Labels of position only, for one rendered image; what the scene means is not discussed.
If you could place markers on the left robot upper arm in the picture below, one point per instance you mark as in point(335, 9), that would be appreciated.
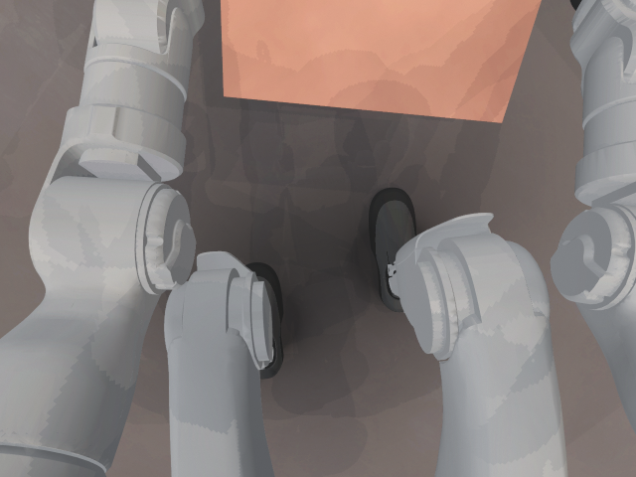
point(106, 249)

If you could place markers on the left robot forearm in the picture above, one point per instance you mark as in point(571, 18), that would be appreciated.
point(136, 76)

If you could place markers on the right robot upper arm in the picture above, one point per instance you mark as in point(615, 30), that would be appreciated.
point(595, 267)

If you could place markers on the right robot forearm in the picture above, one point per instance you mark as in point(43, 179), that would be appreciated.
point(604, 44)

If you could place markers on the left robot thigh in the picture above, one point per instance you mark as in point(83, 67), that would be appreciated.
point(216, 423)

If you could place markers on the robot thigh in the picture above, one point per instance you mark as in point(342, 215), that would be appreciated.
point(216, 423)
point(469, 300)

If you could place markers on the carton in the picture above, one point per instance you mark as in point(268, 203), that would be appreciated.
point(443, 58)

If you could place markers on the right robot thigh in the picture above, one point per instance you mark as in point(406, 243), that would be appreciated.
point(469, 300)

